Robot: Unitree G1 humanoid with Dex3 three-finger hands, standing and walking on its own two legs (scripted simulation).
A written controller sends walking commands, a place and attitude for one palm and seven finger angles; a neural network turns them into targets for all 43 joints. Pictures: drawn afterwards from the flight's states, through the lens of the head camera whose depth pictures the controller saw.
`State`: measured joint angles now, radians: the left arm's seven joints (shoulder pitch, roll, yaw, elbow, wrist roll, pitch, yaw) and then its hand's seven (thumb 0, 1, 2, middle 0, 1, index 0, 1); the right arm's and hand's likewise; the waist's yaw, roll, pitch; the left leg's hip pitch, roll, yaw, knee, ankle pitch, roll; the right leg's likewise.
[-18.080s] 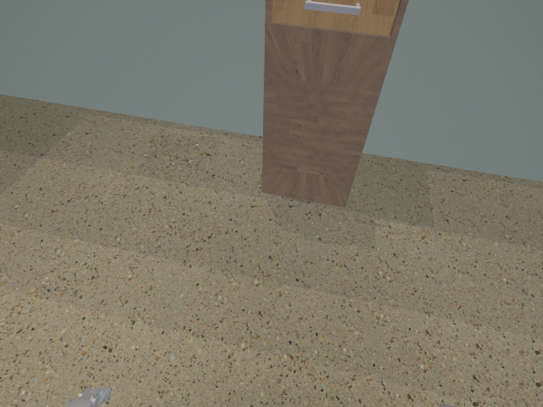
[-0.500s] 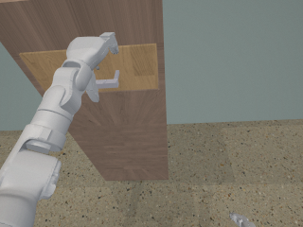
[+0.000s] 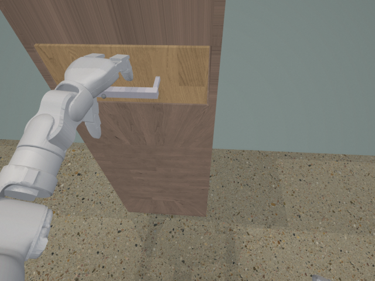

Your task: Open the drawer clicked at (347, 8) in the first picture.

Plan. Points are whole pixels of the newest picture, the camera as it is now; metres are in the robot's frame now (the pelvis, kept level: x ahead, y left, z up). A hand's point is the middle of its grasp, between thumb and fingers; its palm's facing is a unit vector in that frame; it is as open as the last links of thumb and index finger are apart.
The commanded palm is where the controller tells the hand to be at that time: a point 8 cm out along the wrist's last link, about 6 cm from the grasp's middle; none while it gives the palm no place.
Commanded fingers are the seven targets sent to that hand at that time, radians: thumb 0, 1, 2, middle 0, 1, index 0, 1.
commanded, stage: lower the fingers behind the handle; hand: left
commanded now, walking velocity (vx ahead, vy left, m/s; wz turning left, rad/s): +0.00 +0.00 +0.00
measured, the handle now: (124, 86) +0.50 +0.18 +0.14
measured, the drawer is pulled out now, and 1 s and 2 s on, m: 0.00 0.00 0.00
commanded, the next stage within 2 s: close the thumb around the handle in 1.18 s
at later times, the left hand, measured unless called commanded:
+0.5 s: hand (106, 101) +0.46 +0.22 +0.13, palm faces -0.06 -0.03 -1.00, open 13.8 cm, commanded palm +0.44 +0.22 +0.20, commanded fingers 0.00 -0.50 0.30 -0.30 -1.20 -0.30 -1.20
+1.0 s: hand (111, 105) +0.46 +0.21 +0.12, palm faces -0.03 -0.03 -1.00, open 13.7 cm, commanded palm +0.44 +0.22 +0.18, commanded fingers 0.00 -0.50 0.30 -0.30 -1.20 -0.30 -1.20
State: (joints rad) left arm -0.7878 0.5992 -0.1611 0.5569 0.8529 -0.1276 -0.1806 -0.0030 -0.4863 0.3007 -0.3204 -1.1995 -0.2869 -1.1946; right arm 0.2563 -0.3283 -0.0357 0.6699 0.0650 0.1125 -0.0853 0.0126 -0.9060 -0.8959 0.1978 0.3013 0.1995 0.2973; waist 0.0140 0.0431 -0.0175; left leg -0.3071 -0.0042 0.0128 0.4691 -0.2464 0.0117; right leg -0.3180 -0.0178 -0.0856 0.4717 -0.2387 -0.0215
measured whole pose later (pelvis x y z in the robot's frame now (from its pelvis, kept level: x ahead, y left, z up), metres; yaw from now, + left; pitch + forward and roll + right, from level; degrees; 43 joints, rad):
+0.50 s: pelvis +0.01 +0.01 +0.00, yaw -2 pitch +7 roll +0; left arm -0.76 0.53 -0.14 0.65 0.93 -0.02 -0.10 0.00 -0.49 0.30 -0.31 -1.22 -0.32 -1.21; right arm 0.22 -0.26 0.01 0.64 0.06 0.16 -0.04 0.01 -0.90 -0.90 0.20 0.30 0.20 0.30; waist 0.00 0.04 -0.05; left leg -0.34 -0.01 0.05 0.49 -0.27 0.03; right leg -0.37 -0.03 -0.05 0.50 -0.26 0.00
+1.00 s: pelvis +0.01 +0.00 -0.01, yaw -2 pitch +8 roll +0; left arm -0.70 0.53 -0.08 0.68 0.95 -0.03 -0.01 0.00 -0.49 0.30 -0.35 -1.23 -0.33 -1.23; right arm 0.23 -0.26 0.00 0.66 0.05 0.17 -0.04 0.01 -0.90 -0.90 0.20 0.30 0.20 0.30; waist -0.01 0.06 -0.07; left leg -0.36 0.01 0.05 0.52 -0.29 0.01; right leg -0.40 -0.01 -0.04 0.54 -0.28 -0.02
